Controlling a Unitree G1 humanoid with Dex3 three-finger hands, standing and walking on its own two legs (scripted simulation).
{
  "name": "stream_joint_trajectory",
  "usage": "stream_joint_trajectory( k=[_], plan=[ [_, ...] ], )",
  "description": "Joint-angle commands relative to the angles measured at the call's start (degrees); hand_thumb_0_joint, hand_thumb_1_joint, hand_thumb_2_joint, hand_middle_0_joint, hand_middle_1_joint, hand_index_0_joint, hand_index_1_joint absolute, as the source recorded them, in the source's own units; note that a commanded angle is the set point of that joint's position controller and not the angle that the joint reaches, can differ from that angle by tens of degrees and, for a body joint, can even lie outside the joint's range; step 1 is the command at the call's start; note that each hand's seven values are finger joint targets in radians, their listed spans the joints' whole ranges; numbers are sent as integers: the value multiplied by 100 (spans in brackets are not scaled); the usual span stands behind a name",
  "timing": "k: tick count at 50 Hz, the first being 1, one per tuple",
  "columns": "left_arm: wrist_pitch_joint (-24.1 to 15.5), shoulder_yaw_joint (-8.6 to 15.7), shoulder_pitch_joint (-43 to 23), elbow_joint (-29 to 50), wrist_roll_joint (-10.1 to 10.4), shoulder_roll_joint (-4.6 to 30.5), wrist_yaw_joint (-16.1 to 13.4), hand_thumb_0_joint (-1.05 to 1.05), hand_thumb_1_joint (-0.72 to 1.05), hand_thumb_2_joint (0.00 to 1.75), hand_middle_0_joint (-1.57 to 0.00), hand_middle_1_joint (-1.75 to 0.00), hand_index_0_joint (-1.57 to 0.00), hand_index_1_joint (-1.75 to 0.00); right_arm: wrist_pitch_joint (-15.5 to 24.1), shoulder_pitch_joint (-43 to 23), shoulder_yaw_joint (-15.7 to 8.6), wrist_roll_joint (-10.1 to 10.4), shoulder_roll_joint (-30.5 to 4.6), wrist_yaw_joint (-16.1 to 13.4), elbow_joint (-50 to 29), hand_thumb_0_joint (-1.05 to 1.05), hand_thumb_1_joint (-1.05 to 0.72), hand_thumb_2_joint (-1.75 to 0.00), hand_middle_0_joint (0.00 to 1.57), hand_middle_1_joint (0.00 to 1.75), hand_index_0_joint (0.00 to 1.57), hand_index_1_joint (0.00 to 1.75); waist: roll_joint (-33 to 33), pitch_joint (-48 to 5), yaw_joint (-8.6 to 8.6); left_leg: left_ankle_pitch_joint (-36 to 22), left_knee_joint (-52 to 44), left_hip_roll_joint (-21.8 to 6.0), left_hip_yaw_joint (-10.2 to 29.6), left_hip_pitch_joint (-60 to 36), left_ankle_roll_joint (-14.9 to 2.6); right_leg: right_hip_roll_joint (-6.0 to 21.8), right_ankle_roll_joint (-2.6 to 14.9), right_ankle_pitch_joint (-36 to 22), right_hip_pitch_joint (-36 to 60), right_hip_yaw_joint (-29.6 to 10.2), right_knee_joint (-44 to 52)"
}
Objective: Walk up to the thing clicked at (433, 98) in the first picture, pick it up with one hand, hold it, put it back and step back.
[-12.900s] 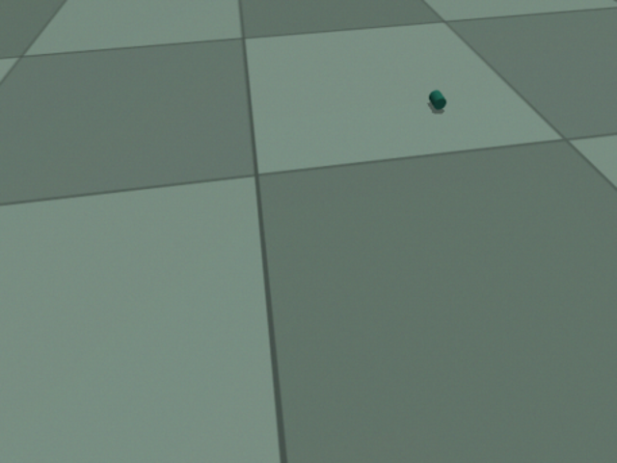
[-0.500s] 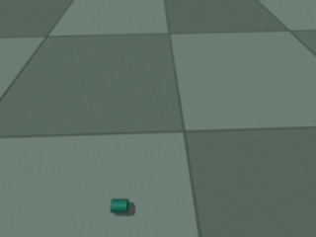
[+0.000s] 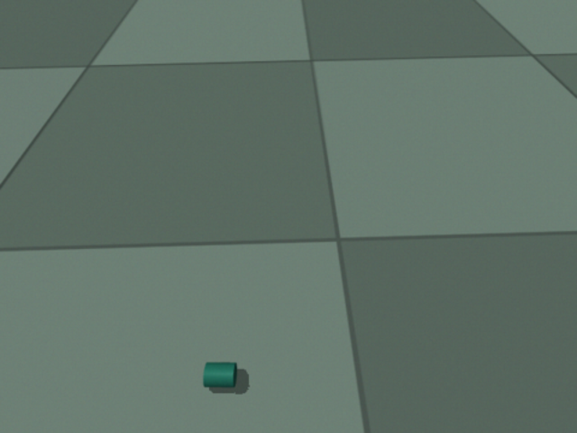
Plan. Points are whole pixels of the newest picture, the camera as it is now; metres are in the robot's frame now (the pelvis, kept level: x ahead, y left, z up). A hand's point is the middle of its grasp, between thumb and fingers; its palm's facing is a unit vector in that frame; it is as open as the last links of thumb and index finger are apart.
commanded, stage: stand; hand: left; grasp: from above
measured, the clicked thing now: (220, 374) +0.41 +0.26 -0.75
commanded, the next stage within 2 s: rise first in 0.84 s
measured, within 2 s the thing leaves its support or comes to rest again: neither
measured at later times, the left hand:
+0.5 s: hand out of the picture +0.07 +0.26 -0.16, palm faces -0.02 -0.94 -0.35, open 7.4 cm
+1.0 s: hand out of the picture +0.08 +0.25 -0.16, palm faces +0.02 -0.94 -0.35, open 7.4 cm
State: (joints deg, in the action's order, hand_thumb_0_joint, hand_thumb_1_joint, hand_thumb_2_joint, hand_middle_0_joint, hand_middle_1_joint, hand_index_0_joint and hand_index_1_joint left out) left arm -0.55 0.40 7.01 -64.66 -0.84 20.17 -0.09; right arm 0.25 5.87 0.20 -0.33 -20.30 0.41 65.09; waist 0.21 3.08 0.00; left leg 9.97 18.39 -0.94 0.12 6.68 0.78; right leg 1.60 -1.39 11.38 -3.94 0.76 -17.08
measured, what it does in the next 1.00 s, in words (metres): stands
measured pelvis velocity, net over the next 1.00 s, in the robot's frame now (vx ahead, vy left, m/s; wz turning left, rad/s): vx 0.00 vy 0.00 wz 0.00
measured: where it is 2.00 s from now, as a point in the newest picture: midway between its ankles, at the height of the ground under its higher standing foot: outside the picture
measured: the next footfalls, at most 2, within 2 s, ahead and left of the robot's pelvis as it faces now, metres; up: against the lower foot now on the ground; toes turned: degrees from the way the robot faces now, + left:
none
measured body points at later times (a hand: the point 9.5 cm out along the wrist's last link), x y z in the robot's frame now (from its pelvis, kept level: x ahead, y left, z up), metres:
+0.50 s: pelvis +0.00 +0.00 +0.00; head +0.01 +0.00 +0.45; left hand +0.07 +0.30 -0.13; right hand +0.07 -0.30 -0.13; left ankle +0.00 +0.13 -0.75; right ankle -0.02 -0.13 -0.75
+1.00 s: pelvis +0.00 +0.00 +0.00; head +0.01 +0.00 +0.45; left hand +0.08 +0.30 -0.13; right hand +0.08 -0.30 -0.13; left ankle +0.00 +0.13 -0.75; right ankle -0.02 -0.13 -0.75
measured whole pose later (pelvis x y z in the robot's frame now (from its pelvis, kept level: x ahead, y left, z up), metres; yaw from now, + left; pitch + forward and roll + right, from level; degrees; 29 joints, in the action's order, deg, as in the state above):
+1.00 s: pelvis +0.00 +0.00 +0.00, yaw +0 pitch -1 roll +0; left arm -0.8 1.3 7.2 -61.4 0.4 19.5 -0.8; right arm 0.6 8.2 0.2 1.4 -20.1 -0.7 60.0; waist 0.3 2.6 0.1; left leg 10.7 20.6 -1.0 0.3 9.1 0.9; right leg 1.5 -1.2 12.4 -6.6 0.9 -19.8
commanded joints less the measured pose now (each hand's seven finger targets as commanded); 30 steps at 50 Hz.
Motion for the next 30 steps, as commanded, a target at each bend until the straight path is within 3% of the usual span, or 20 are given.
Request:
stream_joint_trajectory(
  k=[1,9,14,22,30],
  plan=[
    [-133,193,-146,356,23,1230,-60,0,90,90,-20,-30,-20,-30,133,-276,-247,-15,-1244,-80,-354,0,-90,-90,20,30,20,30,33,-470,-1,-1069,-190,-663,450,-214,-190,648,210,-930,-86,-424,273],
    [-116,212,-146,336,35,1255,-55,0,90,90,-20,-30,-20,-30,137,-196,-233,-16,-1230,-73,-329,0,-90,-90,20,30,20,30,2,-389,14,-803,-286,-637,471,-131,-178,632,216,-700,-112,-447,274],
    [-128,209,-127,362,25,1251,-53,0,90,90,-20,-30,-20,-30,160,-191,-240,-19,-1221,-82,-356,0,-90,-90,20,30,20,30,-5,-542,-9,-1257,-185,-668,453,-224,-199,672,228,-1078,8,-448,208],
    [-126,195,-132,375,20,1234,-59,0,90,90,-20,-30,-20,-30,153,-188,-243,-12,-1222,-85,-363,0,-90,-90,20,30,20,30,-28,-505,10,-1246,-177,-663,452,-263,-186,661,216,-1094,-58,-427,215],
    [-111,203,-130,379,27,1240,-53,0,90,90,-20,-30,-20,-30,146,-188,-252,-25,-1226,-87,-359,0,-90,-90,20,30,20,30,-47,-438,-2,-949,-258,-670,466,-217,-177,631,238,-739,-130,-425,235]
  ],
)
